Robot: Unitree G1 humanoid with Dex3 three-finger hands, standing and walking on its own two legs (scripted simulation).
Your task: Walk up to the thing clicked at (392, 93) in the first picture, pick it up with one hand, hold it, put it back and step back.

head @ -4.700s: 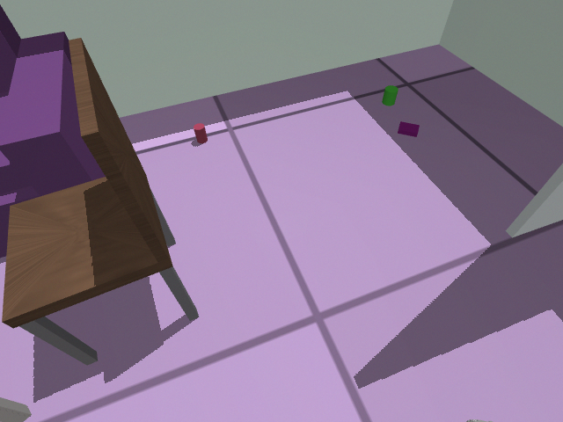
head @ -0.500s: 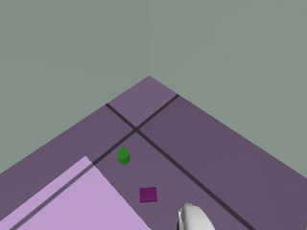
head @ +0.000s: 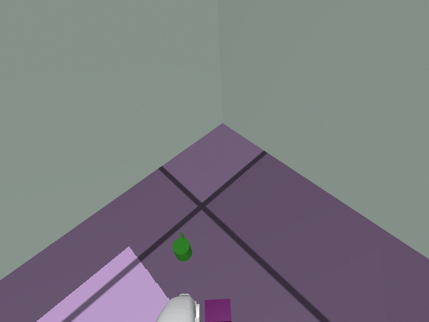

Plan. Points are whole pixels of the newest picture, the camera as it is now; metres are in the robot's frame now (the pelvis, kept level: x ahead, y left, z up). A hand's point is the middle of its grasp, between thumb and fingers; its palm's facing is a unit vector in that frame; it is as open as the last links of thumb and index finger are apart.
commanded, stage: walk up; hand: left
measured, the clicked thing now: (182, 246) +0.51 +0.23 -0.72
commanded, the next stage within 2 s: stand in 1.98 s
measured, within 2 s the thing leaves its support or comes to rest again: neither
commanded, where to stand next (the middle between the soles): +0.16 +0.02 m, yaw -1 degrees
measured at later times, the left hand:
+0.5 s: hand out of the picture +0.10 +0.30 -0.16, palm faces -0.05 -0.91 -0.41, open 7.4 cm
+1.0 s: hand (118, 281) +0.21 +0.26 -0.14, palm faces -0.05 -0.95 -0.32, open 7.4 cm
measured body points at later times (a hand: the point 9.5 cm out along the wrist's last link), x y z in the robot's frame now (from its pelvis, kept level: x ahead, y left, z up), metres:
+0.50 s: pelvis +0.06 +0.02 -0.02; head +0.08 +0.01 +0.43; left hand +0.10 +0.35 -0.13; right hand +0.14 -0.30 -0.14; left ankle +0.11 +0.14 -0.74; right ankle +0.09 -0.11 -0.74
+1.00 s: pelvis +0.09 +0.02 +0.01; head +0.10 +0.02 +0.46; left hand +0.21 +0.31 -0.12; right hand +0.15 -0.30 -0.12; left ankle +0.11 +0.14 -0.74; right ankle +0.09 -0.11 -0.74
